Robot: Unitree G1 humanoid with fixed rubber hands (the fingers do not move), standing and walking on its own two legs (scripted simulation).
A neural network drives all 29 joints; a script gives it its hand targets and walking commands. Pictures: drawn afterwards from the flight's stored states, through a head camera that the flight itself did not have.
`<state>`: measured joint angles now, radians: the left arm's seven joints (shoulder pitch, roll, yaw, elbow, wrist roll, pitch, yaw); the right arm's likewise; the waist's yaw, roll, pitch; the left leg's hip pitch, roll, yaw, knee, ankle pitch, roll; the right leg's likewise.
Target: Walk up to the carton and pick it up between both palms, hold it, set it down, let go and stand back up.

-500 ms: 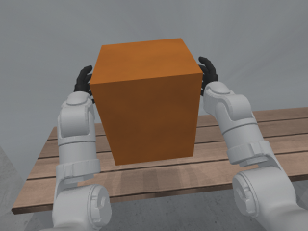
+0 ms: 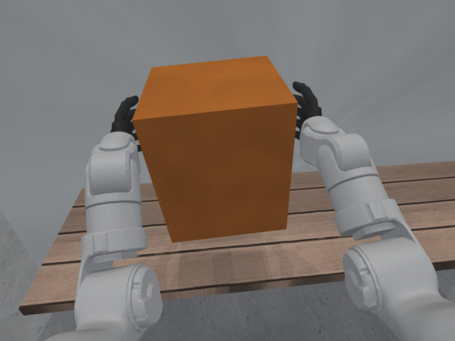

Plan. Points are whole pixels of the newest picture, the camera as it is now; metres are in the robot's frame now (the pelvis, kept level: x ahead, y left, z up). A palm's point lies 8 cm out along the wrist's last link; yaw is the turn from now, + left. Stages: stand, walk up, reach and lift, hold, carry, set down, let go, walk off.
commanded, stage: hold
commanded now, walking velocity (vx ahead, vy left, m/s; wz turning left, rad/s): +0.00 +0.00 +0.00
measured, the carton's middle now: (219, 148) +0.39 -0.01 +0.22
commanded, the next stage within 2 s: set down in 0.60 s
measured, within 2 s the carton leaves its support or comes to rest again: neither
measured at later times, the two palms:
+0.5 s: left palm (124, 142) +0.37 +0.15 +0.26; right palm (309, 128) +0.35 -0.15 +0.27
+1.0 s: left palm (124, 140) +0.39 +0.15 +0.26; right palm (300, 131) +0.37 -0.15 +0.26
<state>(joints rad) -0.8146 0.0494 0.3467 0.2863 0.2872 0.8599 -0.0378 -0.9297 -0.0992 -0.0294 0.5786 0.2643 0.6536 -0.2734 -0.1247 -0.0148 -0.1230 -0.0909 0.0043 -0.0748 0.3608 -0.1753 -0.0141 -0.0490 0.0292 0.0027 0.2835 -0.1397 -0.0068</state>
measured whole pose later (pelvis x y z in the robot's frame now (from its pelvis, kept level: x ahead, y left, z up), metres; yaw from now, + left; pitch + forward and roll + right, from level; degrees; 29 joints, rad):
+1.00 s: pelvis +0.01 -0.01 +0.00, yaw +2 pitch -10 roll -1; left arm -0.83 0.03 0.44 0.37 0.40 0.63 -0.11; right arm -0.90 0.01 -0.15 0.68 0.09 0.34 -0.22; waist -0.13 -0.05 0.00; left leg 0.04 0.00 -0.09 0.31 -0.17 -0.02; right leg 0.08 0.02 -0.02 0.26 -0.16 -0.01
